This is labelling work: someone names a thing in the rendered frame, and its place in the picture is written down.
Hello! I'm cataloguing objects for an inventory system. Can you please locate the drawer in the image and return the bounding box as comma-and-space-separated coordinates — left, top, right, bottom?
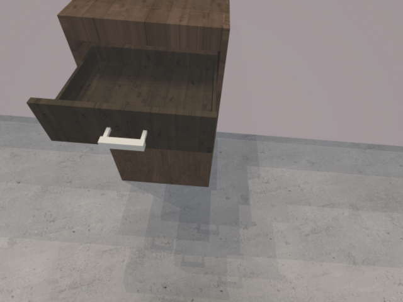
26, 45, 218, 154

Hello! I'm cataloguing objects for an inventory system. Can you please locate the cabinet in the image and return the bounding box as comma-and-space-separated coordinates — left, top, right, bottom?
57, 0, 230, 187

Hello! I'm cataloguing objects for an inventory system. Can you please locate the handle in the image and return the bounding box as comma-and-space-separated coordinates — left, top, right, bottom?
98, 127, 147, 151

